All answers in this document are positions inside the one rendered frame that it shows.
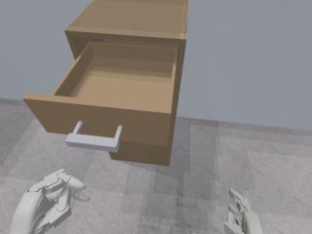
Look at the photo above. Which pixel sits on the right robot hand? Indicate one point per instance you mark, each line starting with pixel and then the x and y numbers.
pixel 246 221

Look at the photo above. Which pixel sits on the left robot hand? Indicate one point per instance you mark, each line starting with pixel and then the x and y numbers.
pixel 33 204

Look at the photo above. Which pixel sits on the drawer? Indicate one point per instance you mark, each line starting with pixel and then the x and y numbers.
pixel 111 85

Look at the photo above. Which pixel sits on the cabinet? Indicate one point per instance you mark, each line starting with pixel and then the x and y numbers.
pixel 152 23

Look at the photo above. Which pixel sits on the handle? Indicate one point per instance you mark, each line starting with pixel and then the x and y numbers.
pixel 101 143

